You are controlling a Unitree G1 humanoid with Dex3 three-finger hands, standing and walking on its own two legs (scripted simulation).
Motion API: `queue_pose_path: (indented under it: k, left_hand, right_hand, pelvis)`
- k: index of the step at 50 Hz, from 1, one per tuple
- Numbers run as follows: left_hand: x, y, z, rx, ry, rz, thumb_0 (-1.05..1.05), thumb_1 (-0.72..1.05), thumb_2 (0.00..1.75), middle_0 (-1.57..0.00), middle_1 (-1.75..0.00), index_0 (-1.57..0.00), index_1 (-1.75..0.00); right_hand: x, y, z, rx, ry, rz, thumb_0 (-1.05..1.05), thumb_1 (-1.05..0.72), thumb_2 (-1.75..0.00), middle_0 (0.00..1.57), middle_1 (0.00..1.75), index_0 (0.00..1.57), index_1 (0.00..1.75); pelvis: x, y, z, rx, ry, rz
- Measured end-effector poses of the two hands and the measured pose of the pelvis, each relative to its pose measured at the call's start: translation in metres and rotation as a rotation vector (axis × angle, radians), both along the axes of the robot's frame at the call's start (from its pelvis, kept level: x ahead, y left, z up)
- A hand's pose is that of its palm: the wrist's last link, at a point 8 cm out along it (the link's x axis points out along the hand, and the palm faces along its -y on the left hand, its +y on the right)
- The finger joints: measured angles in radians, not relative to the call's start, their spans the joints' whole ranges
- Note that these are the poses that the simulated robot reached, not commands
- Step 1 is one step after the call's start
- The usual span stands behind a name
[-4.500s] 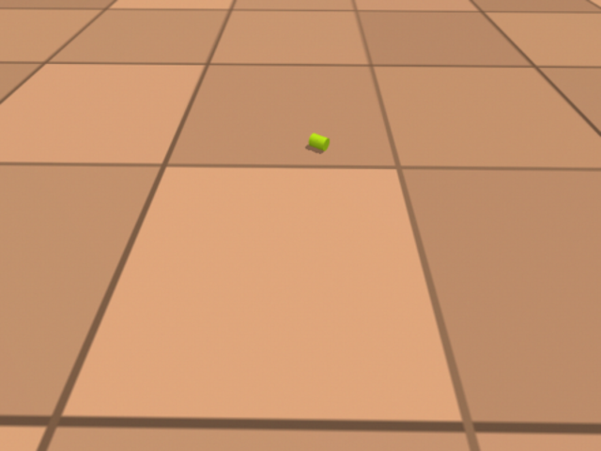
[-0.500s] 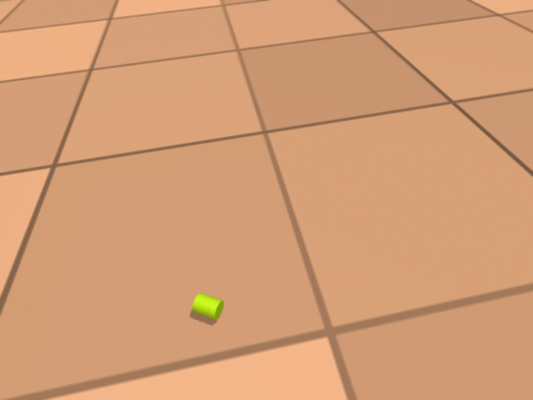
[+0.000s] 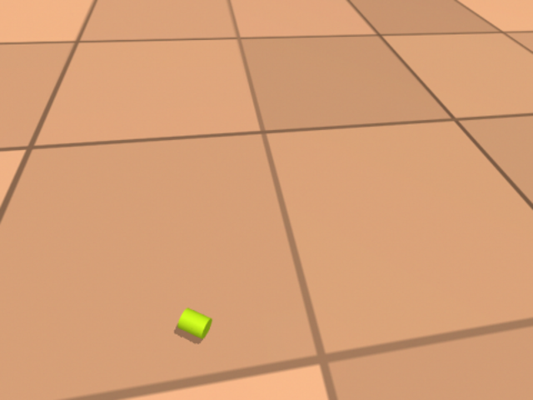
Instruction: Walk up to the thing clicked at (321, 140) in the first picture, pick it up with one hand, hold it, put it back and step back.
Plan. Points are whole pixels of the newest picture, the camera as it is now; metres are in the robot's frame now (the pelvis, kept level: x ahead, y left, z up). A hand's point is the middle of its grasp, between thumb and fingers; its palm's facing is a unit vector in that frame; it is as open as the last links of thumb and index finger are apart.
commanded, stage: walk up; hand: left
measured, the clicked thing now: (195, 323) +0.50 +0.25 -0.72
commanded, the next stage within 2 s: stand in 1.36 s
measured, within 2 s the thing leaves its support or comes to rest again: neither
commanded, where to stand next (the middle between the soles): +0.09 -0.02 m, yaw +0 degrees
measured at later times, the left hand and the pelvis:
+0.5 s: hand out of the picture +0.15 +0.25 -0.14, palm faces -0.01 -0.94 -0.34, open 7.4 cm; pelvis +0.04 -0.01 +0.01, yaw +0 degrees
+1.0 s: hand out of the picture +0.11 +0.25 -0.14, palm faces +0.01 -0.94 -0.33, open 7.4 cm; pelvis +0.05 -0.01 +0.02, yaw +1 degrees
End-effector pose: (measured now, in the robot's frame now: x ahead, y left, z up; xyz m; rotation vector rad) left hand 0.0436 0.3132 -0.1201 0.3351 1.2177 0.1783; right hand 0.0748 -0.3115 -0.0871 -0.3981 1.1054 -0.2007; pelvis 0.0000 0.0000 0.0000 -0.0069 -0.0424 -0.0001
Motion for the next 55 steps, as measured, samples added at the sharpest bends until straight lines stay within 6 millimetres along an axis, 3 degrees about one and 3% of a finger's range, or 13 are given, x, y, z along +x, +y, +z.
queue_pose_path:
  k: [7, 13, 22, 28, 39, 55]
  left_hand:
    - [0.02, -0.004, 0.002, 0.046, -0.005, 0.009, 0.0, 0.9, 0.9, -0.21, -0.3, -0.2, -0.3]
    - [0.038, -0.013, 0.008, 0.041, 0.0, 0.012, 0.0, 0.9, 0.9, -0.21, -0.3, -0.2, -0.3]
    - [0.084, -0.022, 0.018, 0.002, -0.073, 0.007, 0.0, 0.9, 0.9, -0.21, -0.3, -0.2, -0.3]
    - [0.1, -0.025, 0.022, -0.017, -0.091, 0.008, 0.0, 0.9, 0.9, -0.21, -0.3, -0.2, -0.3]
    - [0.085, -0.024, 0.021, -0.027, -0.032, 0.03, 0.0, 0.9, 0.9, -0.21, -0.3, -0.2, -0.3]
    - [0.058, -0.022, 0.02, -0.016, 0.045, 0.077, 0.0, 0.9, 0.9, -0.21, -0.3, -0.2, -0.3]
  right_hand:
    - [0.015, -0.013, -0.02, 0.013, 0.031, -0.023, 0.0, -0.9, -0.9, 0.2, 0.31, 0.21, 0.3]
    - [0.029, -0.002, -0.033, 0.065, 0.055, -0.04, 0.0, -0.91, -0.9, 0.2, 0.3, 0.2, 0.3]
    - [0.039, 0.013, -0.026, 0.097, 0.091, -0.033, 0.0, -0.91, -0.9, 0.2, 0.3, 0.2, 0.3]
    - [0.047, 0.01, -0.016, 0.078, 0.085, -0.044, 0.0, -0.91, -0.9, 0.2, 0.3, 0.21, 0.3]
    - [0.053, 0.002, -0.005, 0.053, 0.083, -0.053, 0.0, -0.91, -0.9, 0.2, 0.3, 0.2, 0.3]
    - [0.05, 0.011, -0.014, 0.082, 0.132, -0.047, 0.0, -0.91, -0.9, 0.2, 0.3, 0.2, 0.3]
  pelvis:
    - [0.016, -0.01, -0.009, -0.002, -0.001, -0.003]
    - [0.027, -0.009, -0.005, 0.012, -0.002, -0.001]
    - [0.037, -0.008, 0.009, 0.01, -0.004, 0.002]
    - [0.04, -0.007, 0.015, 0.008, -0.007, 0.004]
    - [0.043, -0.007, 0.021, 0.005, -0.003, 0.005]
    - [0.049, -0.008, 0.022, 0.004, 0.007, 0.017]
